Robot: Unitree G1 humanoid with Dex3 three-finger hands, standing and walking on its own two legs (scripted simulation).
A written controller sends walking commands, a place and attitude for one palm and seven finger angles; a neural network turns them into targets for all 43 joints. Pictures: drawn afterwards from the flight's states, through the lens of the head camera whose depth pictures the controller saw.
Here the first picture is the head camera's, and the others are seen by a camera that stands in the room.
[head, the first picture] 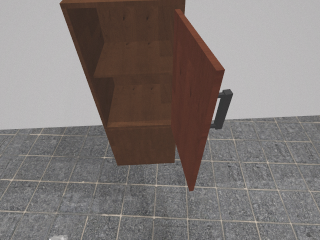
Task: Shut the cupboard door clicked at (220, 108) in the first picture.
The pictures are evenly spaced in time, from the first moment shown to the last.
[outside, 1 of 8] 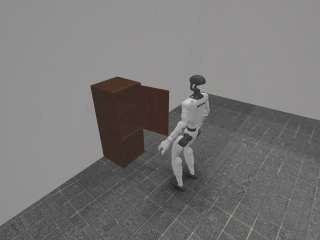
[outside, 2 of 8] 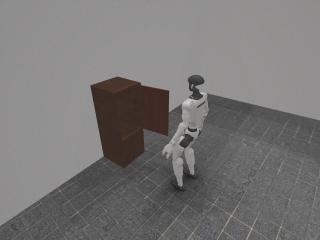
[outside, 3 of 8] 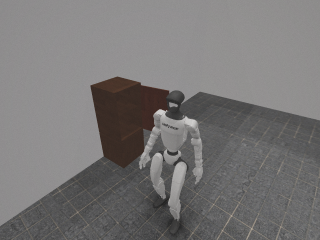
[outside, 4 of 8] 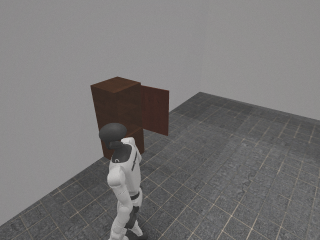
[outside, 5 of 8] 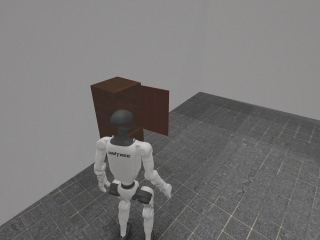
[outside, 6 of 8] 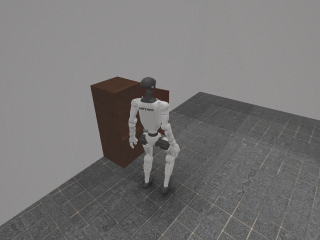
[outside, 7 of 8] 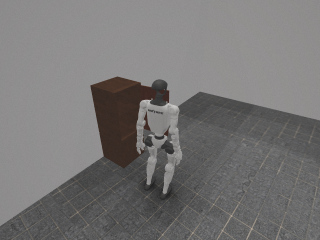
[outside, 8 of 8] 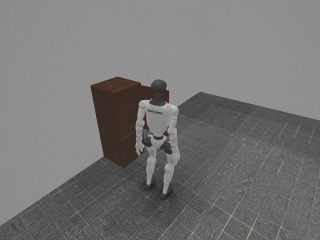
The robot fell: no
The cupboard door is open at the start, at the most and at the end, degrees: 98 98 98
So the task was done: no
